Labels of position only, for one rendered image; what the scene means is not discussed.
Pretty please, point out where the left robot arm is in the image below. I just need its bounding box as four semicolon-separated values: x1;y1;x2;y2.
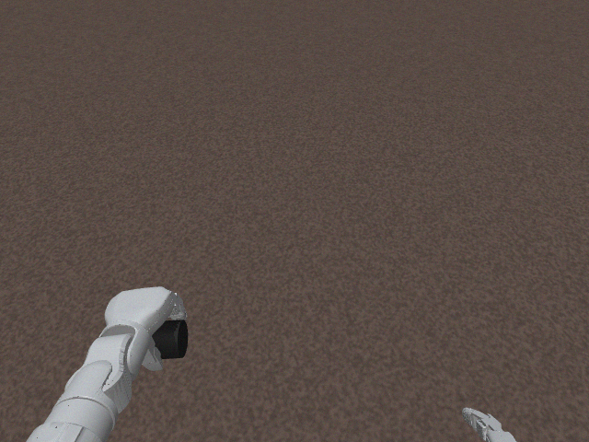
26;320;150;442

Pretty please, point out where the left robot hand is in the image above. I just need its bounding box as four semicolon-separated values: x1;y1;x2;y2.
104;286;187;371

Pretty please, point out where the can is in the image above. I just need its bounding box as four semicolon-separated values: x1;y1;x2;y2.
152;320;188;359

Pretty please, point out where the right robot hand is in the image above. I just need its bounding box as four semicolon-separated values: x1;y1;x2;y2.
462;408;516;442

